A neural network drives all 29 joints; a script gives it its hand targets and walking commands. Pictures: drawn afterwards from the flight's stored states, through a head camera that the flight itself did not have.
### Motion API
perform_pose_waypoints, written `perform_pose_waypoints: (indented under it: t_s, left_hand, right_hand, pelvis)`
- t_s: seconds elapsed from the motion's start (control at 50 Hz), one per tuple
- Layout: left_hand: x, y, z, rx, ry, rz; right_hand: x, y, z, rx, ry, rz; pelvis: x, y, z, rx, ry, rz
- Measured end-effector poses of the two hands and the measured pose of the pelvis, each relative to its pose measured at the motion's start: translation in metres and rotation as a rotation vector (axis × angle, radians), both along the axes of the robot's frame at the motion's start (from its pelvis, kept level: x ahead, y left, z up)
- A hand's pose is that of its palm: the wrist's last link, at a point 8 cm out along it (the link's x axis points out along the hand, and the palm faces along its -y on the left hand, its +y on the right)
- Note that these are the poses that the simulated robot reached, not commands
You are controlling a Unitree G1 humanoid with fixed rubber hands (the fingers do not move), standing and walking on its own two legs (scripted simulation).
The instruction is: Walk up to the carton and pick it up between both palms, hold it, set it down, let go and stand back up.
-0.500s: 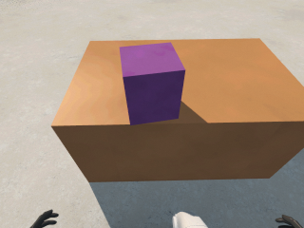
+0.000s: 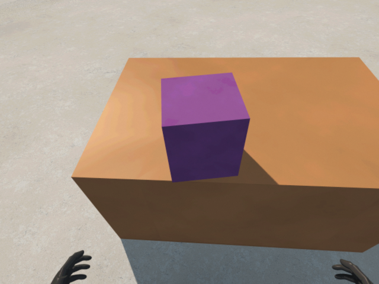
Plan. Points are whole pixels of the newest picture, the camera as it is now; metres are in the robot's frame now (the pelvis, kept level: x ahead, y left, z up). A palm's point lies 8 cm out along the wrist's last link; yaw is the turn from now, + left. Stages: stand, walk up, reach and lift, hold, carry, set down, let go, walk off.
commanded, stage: walk up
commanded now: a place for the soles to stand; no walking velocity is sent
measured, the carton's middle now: (201, 129) +0.55 +0.00 -0.03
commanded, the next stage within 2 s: none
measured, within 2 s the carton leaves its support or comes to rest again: neither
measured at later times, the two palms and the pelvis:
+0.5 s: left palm out of the picture +0.12 +0.32 -0.08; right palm out of the picture +0.13 -0.29 -0.08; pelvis +0.01 +0.01 +0.02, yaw +1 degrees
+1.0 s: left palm out of the picture +0.07 +0.35 -0.10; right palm (343, 283) +0.15 -0.28 -0.09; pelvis +0.06 +0.03 +0.01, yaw +2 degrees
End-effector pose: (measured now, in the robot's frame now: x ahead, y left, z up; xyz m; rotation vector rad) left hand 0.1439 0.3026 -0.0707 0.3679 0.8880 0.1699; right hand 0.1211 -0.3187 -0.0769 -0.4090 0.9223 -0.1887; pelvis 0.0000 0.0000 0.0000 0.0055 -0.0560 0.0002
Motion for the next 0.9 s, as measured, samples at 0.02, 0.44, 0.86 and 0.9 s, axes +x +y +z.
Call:
perform_pose_waypoints:
  t_s: [0.02, 0.44, 0.86, 0.9]
  left_hand:
    - [0.0, 0.002, 0.0, -0.002, 0.009, 0.009]
    - [-0.024, 0.015, -0.008, -0.055, 0.137, 0.131]
    - [-0.046, 0.025, -0.018, -0.029, 0.207, 0.17]
    - [-0.053, 0.031, -0.019, -0.024, 0.219, 0.194]
  right_hand:
    - [0.004, 0.0, 0.002, -0.004, 0.002, 0.004]
    - [0.018, 0.028, 0.004, 0.038, 0.083, -0.032]
    - [-0.007, 0.019, -0.015, 0.044, 0.183, -0.085]
    - [0.001, 0.022, -0.014, 0.03, 0.201, -0.062]
  pelvis:
    - [0.002, 0.001, 0.002, 0.0, 0.001, 0.003]
    - [0.011, 0.013, 0.022, -0.011, -0.004, 0.016]
    - [0.034, 0.013, 0.014, -0.032, -0.003, 0.028]
    - [0.039, 0.017, 0.013, -0.04, -0.003, 0.05]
